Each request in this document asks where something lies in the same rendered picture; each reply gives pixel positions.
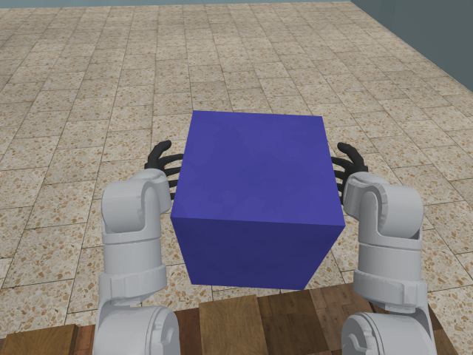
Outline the right robot upper arm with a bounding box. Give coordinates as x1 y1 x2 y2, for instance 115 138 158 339
341 312 436 355

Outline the left robot hand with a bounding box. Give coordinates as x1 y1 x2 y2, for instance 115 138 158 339
144 140 184 200

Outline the left robot upper arm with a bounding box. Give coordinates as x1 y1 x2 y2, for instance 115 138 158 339
93 305 180 355

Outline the carton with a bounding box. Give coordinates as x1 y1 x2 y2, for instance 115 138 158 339
170 110 346 290

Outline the right robot forearm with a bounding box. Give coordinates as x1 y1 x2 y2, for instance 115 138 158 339
343 172 437 355

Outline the right robot hand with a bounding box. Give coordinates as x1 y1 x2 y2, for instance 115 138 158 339
331 142 368 205

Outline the left robot forearm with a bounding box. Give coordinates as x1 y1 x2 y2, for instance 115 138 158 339
92 169 172 355

